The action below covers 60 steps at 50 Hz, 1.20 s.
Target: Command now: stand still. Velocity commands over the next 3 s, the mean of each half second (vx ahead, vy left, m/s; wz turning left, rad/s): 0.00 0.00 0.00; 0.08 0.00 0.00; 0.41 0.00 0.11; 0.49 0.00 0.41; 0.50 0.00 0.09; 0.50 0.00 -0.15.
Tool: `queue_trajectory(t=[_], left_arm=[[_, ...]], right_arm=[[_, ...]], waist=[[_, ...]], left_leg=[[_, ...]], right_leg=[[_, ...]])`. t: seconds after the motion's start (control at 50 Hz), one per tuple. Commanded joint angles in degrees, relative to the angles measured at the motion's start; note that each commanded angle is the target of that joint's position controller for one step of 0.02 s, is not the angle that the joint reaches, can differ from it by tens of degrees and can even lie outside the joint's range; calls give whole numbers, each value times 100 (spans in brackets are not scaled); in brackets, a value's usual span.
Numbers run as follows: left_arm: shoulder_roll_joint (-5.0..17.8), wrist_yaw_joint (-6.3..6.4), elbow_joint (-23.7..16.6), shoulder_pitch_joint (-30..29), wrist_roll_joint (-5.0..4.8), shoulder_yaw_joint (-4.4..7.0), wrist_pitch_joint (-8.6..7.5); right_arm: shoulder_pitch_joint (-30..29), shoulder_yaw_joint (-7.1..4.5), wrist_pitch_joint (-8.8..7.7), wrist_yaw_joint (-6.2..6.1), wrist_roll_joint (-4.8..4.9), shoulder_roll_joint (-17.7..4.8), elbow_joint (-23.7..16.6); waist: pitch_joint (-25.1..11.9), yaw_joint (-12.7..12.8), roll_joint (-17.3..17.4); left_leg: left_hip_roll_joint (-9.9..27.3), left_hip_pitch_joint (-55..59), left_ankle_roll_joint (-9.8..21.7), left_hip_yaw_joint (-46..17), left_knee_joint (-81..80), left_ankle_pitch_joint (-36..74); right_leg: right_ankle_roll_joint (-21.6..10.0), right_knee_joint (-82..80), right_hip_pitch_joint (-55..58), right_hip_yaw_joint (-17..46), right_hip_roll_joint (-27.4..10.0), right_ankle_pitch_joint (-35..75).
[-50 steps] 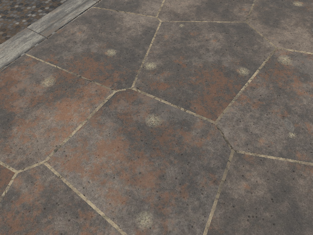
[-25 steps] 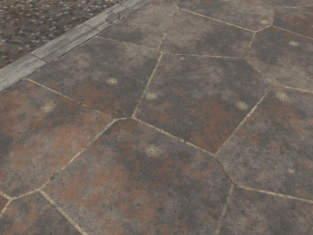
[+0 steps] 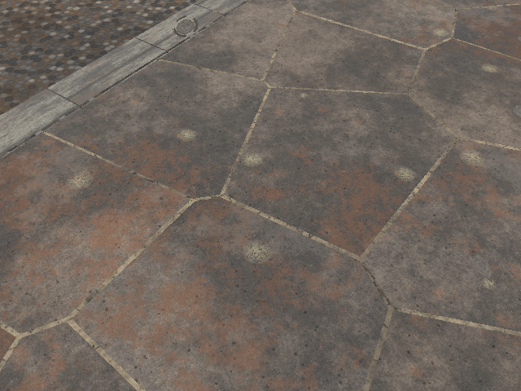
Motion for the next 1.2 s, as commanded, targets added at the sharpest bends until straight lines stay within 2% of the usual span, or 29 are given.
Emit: queue_trajectory(t=[0.02, 0.78, 0.8, 0.82, 0.86, 0.88, 0.9, 0.92, 0.94, 0.98, 1.04, 1.08, 1.1, 1.12, 1.14, 1.16, 1.18, 1.2], left_arm=[[398, 16, 5, 422, 0, 54, -14], [226, 36, 179, 605, -3, 44, -17], [197, 34, 193, 638, 4, 36, -14], [227, 29, 174, 619, 16, 54, -5], [276, -9, 54, 524, 54, 107, 20], [247, -47, -53, 372, 102, 116, 23], [125, -90, -186, 203, 165, 96, 7], [80, -126, -324, 39, 209, 89, -36], [144, -156, -464, -136, 201, 114, -93], [265, -224, -658, -266, 165, 175, -218], [284, -298, -790, -193, 62, 243, -352], [169, -300, -555, 588, 12, 281, -376], [275, -266, -334, 1206, 14, 356, -387], [671, -199, -206, 1903, 104, 477, -437], [1276, -185, -82, 2570, 66, 617, -391], [1008, -167, -142, 2062, 74, 546, -312], [844, -197, -389, 1391, 77, 486, -330], [782, -218, -523, 1010, 74, 458, -379]], right_arm=[[438, -56, -19, -15, -1, -413, -21], [783, -57, -53, -22, -6, -233, -8], [834, -54, -50, -20, -13, -219, 4], [853, -87, -35, -18, -19, -294, -1], [958, -216, 28, -2, -23, -569, -37], [1147, -271, 57, 12, -29, -656, -30], [1348, -327, 69, 21, -31, -750, 2], [1411, -362, 60, 25, -37, -774, 9], [1424, -376, 27, 35, -71, -750, -3], [1340, -419, -74, 56, -131, -815, -60], [1032, -446, -202, 70, -78, -831, -179], [684, -458, -232, 89, 0, -846, -278], [654, -432, -268, 105, -23, -765, -318], [497, -341, -332, 153, -54, -466, -448], [539, -285, -369, 209, -63, -212, -706], [350, -368, -342, 266, -234, -568, -764], [157, -359, -359, 335, -232, -485, -819], [151, -336, -396, 378, -166, -379, -796]], waist=[[340, 0, 51], [419, -15, 40], [307, -27, 54], [357, -43, 111], [576, -123, 457], [831, -237, 611], [1054, -342, 801], [1243, -386, 891], [1309, -402, 827], [1189, -322, 645], [894, -102, 598], [724, 329, 458], [518, 550, 192], [302, 865, -815], [85, 880, -1978], [552, 516, -1083], [858, 259, -432], [864, 90, -159]], left_leg=[[673, -455, 136, -616, -477, 663], [660, -447, 159, -602, -479, 711], [620, -405, 174, -604, -551, 269], [570, -449, 218, -641, -607, -339], [655, -588, 492, -1008, -777, -2197], [931, -572, 690, -1437, -1038, -3001], [1365, -529, 931, -1974, -1339, -3551], [1721, -586, 1141, -2374, -1536, -3612], [1893, -547, 1268, -2558, -1640, -3321], [1951, -155, 1325, -2459, -1562, -2516], [1614, -246, 1093, -1725, -1271, -1507], [1230, -1187, 896, -1119, -718, -1244], [956, -1735, 776, -825, -79, -966], [391, -2333, 535, -95, 1600, -704], [-203, -3419, 347, 448, 3320, -1630], [204, -3606, 440, -10, 4292, -1486], [451, -3666, 473, -164, 4501, -863], [595, -3460, 431, -215, 4391, -366]], right_leg=[[-117, -330, 64, 569, -548, 459], [-80, -271, 54, 550, -555, 497], [-85, -284, 92, 519, -501, 166], [-102, -192, 11, 442, -387, -287], [-194, 424, -510, 110, -14, -1585], [-210, 856, -1051, -40, 114, -1881], [-212, 1342, -1467, -258, 157, -1804], [-244, 1799, -1745, -270, -11, -1544], [-271, 2145, -2002, -169, -151, -1516], [-315, 2386, -2390, 11, -329, -1593], [-326, 1590, -1610, -126, -234, -1219], [-328, 626, 100, -490, 114, -489], [-306, 388, 1139, -418, 209, -565], [-426, -488, 1871, 997, -816, -1477], [-955, -1514, 2239, 3537, -2113, -2992], [-1114, -1600, 1515, 3802, -2231, -3378], [-1071, -1580, 1002, 3280, -2073, -3012], [-992, -1629, 737, 2659, -1818, -2141]])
